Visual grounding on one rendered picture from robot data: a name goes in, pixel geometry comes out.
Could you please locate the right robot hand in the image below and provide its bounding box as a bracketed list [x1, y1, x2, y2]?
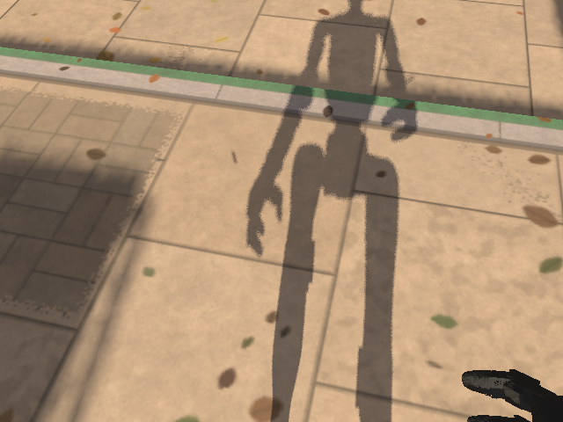
[462, 369, 563, 422]

